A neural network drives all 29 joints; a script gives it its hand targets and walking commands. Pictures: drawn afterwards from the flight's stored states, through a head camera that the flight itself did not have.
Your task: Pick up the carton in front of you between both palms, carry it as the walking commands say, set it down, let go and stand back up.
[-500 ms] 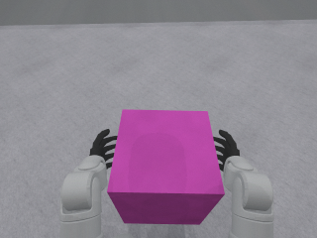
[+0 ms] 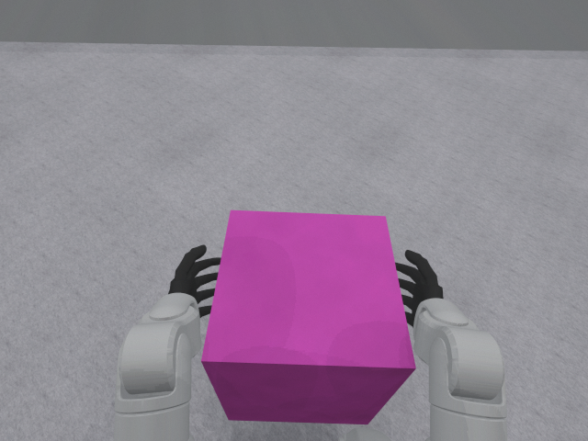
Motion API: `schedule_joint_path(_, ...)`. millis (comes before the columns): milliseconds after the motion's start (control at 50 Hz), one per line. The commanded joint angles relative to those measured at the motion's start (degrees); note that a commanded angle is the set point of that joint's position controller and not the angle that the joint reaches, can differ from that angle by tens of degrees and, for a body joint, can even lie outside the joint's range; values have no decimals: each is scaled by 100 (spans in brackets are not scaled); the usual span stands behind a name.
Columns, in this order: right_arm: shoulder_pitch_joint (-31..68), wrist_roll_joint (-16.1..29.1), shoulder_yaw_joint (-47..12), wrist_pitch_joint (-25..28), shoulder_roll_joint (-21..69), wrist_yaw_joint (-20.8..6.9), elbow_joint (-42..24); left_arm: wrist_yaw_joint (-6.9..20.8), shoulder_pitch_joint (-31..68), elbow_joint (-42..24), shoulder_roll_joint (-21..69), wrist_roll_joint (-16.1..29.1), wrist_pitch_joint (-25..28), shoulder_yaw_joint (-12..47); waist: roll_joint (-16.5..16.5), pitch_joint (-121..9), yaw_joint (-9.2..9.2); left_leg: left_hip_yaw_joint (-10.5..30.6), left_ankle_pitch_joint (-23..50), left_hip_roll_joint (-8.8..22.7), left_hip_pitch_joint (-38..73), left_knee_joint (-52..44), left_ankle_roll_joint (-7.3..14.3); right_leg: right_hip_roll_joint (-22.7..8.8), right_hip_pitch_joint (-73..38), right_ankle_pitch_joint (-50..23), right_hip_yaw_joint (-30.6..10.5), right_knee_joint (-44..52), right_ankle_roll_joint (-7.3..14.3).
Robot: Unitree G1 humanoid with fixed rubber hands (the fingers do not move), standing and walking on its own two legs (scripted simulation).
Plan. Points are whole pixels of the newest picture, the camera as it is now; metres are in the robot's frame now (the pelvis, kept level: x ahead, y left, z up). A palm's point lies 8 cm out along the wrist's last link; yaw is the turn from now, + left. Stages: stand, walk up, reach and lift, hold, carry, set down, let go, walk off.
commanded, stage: carry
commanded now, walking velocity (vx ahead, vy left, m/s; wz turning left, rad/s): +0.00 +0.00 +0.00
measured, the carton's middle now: (303, 323) +0.27 +0.00 -0.02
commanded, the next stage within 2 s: none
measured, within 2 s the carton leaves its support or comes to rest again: neither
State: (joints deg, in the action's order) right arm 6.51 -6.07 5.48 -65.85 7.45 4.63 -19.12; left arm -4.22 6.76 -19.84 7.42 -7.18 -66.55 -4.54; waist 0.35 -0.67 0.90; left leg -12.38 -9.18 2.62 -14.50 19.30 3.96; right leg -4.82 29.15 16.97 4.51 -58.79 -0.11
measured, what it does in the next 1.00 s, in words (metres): walks ahead: right foot, then left foot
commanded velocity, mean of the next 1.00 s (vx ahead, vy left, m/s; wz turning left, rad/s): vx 0.00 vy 0.00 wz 0.00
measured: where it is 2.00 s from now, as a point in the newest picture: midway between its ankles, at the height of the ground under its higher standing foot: outside the picture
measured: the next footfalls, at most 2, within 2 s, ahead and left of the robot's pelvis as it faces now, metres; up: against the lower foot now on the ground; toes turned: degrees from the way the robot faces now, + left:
right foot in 0.22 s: +0.30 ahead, -0.12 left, +0.00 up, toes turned +20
left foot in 0.38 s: +0.16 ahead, +0.09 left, +0.00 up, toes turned +11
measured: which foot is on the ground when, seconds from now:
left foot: down 0.00-0.26, up 0.28-0.36, down 0.38-1.00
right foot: up 0.00-0.20, down 0.22-1.00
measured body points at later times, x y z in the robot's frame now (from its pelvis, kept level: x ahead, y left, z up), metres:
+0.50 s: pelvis +0.22 -0.02 -0.01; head +0.22 -0.03 +0.44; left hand +0.50 +0.14 +0.07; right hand +0.51 -0.16 +0.07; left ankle +0.12 +0.09 -0.75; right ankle +0.26 -0.11 -0.75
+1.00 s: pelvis +0.23 -0.01 -0.02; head +0.22 -0.01 +0.43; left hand +0.49 +0.17 +0.06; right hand +0.52 -0.14 +0.06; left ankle +0.12 +0.09 -0.75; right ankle +0.26 -0.11 -0.75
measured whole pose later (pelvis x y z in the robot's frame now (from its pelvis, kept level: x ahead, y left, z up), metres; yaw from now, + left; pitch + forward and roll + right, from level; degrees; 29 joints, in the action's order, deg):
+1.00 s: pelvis +0.23 -0.01 -0.02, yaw +4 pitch +3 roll -1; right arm 8.7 -7.2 6.0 -69.5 7.6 4.5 -19.1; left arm -4.5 8.4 -19.3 7.6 -6.9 -69.2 -5.5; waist -0.9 -5.8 -0.2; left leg -8.6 -25.4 3.3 -7.2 30.0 -0.4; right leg -3.8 20.6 15.0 11.4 -33.2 1.2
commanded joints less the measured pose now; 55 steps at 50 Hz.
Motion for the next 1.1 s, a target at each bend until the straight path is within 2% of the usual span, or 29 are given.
schedule_joint_path(0,2088,2369,-4109,13,5443,-1608,-477,1301,1955,-293,5589,2172,164,4224,-852,-1838,-62,745,3612,1301,1958,-383,226,61,313,-297,203,926,-111)
schedule_joint_path(60,2104,2360,-4061,-20,5215,-1605,-689,1247,2146,-648,5393,2244,125,4277,-1051,-1599,-60,300,4033,1104,1813,-322,146,211,51,-856,460,2011,-125)
schedule_joint_path(120,2020,2237,-3934,-139,4936,-1521,-744,1247,2261,-831,5086,2357,-58,4248,-1115,-1464,-20,109,3795,1025,1775,-177,51,318,-381,-1554,646,2723,-99)
schedule_joint_path(160,2022,2130,-3875,-238,4767,-1468,-685,1286,2238,-780,4896,2379,-195,4162,-939,-1367,-38,21,3303,941,1626,251,-62,377,-925,-2062,786,3304,-72)
schedule_joint_path(180,2065,2093,-3861,-291,4682,-1451,-635,1315,2224,-723,4823,2363,-256,4105,-702,-1305,-98,-84,2994,842,1370,655,-203,383,-1469,-2666,864,3913,-83)
schedule_joint_path(200,2122,2061,-3860,-345,4597,-1437,-596,1341,2247,-649,4732,2334,-322,4029,-506,-1340,-114,-37,2536,735,1014,998,-379,206,-2106,-3197,715,4106,-85)
schedule_joint_path(220,2180,2046,-3839,-402,4506,-1423,-568,1366,2313,-578,4604,2320,-388,3939,21,-1611,-88,46,1196,552,399,1592,-585,-620,-2968,-5380,-60,3549,33)
schedule_joint_path(240,2331,2096,-3915,-494,4510,-1398,-578,1387,2267,-323,4604,2285,-413,3850,723,-2116,-132,446,-622,319,-284,2073,-697,-1421,-3979,-6774,-827,3156,713)
schedule_joint_path(260,2427,2150,-3951,-540,4533,-1402,-611,1397,2101,-149,4718,2290,-394,3789,1187,-2341,-185,632,-2078,123,-510,2397,-694,-1709,-4017,-6595,-1313,3466,1114)
schedule_joint_path(280,2533,2190,-4013,-540,4679,-1415,-556,1406,2134,-103,4882,2295,-376,3768,1081,-2320,-155,880,-2495,165,-511,2215,-612,-1654,-3879,-5960,-1297,3708,1133)
schedule_joint_path(300,2659,2235,-4056,-510,4845,-1432,-551,1415,2205,-77,5052,2298,-350,3762,903,-2346,-123,939,-2603,199,-384,1649,-523,-1519,-3742,-5173,-1106,3820,1030)
schedule_joint_path(320,2809,2279,-4088,-467,5014,-1447,-556,1423,2317,-111,5206,2303,-319,3759,839,-2304,-115,873,-2391,180,-88,1002,-481,-1325,-3468,-4605,-864,3885,835)
schedule_joint_path(360,2904,2322,-4151,-387,5252,-1452,-548,1433,2458,-206,5362,2324,-259,3785,735,-2417,-114,724,-910,172,542,148,-509,-980,-3172,-3336,-420,3826,517)
schedule_joint_path(380,2891,2332,-4160,-364,5294,-1450,-569,1434,2454,-227,5376,2318,-231,3796,626,-2426,-132,733,-466,268,748,85,-540,-840,-2968,-2945,-276,3784,420)
schedule_joint_path(400,2898,2314,-4167,-342,5351,-1440,-554,1442,2597,-314,5354,2335,-220,3826,360,-2347,-114,862,-196,480,531,118,-552,-706,-3048,-2863,-28,3620,348)
schedule_joint_path(440,2863,2272,-4097,-389,5220,-1429,-514,1426,2558,-255,5304,2340,-234,3838,88,-2205,-129,850,748,651,646,547,-574,-583,-2797,-3571,8,3276,308)
schedule_joint_path(500,2490,2179,-3998,-436,5073,-1450,-185,1401,2294,-17,5162,2238,-291,3806,-33,-2152,-107,824,1589,615,631,786,-588,-565,-2640,-4400,40,2863,352)
schedule_joint_path(540,2458,2167,-3966,-425,5069,-1470,-70,1404,2340,36,5167,2228,-298,3833,-125,-2118,-102,813,2084,615,643,893,-584,-525,-2482,-4608,100,2697,364)
schedule_joint_path(700,2633,2216,-3950,-354,5157,-1459,-213,1401,2626,-170,5225,2367,-255,3969,-268,-1999,-96,774,2873,717,903,954,-514,-380,-2044,-3669,203,2525,269)
schedule_joint_path(820,2591,2199,-3953,-358,5115,-1451,-274,1408,2577,-218,5175,2372,-262,3979,-234,-1942,-90,709,2686,736,881,959,-450,-389,-1986,-3262,199,2496,249)
schedule_joint_path(960,2655,2214,-3978,-385,5085,-1465,-267,1420,2601,-195,5137,2353,-293,3945,-135,-1754,-87,701,1732,690,651,810,-401,-463,-1999,-2988,136,2658,245)
schedule_joint_path(1080,2530,2129,-4014,-316,5169,-1518,6,1460,2443,105,5219,2223,-220,3940,-98,-1578,-91,736,1018,660,471,631,-370,-488,-1960,-2637,86,2860,221)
